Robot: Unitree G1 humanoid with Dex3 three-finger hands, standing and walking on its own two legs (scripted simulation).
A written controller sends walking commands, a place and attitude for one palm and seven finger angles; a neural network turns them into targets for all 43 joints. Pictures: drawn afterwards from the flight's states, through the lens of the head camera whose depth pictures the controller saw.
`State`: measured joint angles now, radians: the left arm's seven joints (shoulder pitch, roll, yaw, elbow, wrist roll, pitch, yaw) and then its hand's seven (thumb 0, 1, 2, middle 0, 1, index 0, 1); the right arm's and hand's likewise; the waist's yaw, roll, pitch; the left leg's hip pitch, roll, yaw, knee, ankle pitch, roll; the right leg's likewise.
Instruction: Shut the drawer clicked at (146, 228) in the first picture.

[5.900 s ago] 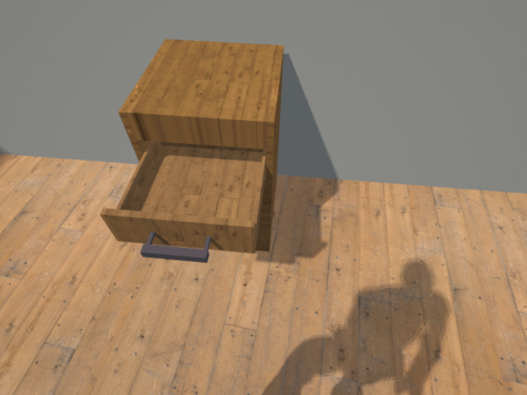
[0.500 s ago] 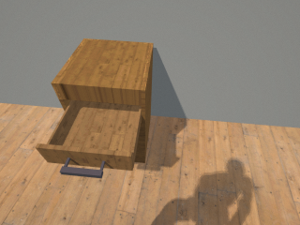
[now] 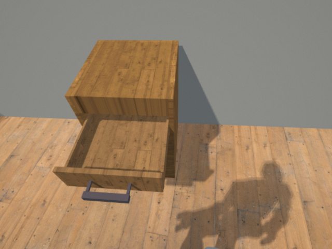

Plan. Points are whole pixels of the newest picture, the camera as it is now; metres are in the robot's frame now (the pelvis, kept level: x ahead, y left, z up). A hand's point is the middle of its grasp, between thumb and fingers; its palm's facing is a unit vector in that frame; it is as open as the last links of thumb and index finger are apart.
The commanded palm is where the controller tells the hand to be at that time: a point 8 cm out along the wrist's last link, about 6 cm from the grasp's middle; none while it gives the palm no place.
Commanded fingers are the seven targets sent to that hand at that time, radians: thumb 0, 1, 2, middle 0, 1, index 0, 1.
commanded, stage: shuffle to correct the standing spot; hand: left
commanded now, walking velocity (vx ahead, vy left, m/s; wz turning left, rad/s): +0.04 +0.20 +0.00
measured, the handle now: (107, 191) +0.33 +0.25 -0.23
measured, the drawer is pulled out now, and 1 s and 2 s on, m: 0.28 0.28 0.28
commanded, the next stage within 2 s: come to a stop and stand still in 0.30 s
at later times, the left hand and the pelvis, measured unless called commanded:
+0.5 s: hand out of the picture -0.05 +0.25 -0.16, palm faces +0.13 -0.96 -0.25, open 7.4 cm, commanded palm none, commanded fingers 0.00 0.90 0.90 -0.20 -0.30 -0.20 -0.30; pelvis -0.01 +0.06 +0.01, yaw +1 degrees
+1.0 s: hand out of the picture -0.02 +0.24 -0.16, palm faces +0.05 -0.97 -0.23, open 7.3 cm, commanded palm none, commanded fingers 0.00 0.90 0.90 -0.20 -0.30 -0.20 -0.30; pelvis -0.04 +0.06 +0.00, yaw +2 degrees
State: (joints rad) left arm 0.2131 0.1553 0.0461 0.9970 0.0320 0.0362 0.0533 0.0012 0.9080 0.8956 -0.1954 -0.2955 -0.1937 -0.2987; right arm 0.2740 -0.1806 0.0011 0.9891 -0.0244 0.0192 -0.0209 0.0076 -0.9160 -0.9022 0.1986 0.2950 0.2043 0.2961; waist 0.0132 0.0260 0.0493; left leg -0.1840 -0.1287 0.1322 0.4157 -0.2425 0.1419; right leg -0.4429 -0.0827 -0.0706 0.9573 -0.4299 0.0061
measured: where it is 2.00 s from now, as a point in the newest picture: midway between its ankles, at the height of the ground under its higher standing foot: outside the picture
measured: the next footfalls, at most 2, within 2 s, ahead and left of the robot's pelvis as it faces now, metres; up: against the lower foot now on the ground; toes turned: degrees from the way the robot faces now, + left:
right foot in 0.10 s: +0.04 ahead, -0.10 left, +0.00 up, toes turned -7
left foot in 0.54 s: -0.03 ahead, +0.17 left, +0.00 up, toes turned +5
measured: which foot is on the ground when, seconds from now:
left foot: down 0.00-0.12, up 0.14-0.52, down 0.54-1.00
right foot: up 0.00-0.08, down 0.10-0.54, up 0.56-0.86, down 0.88-1.00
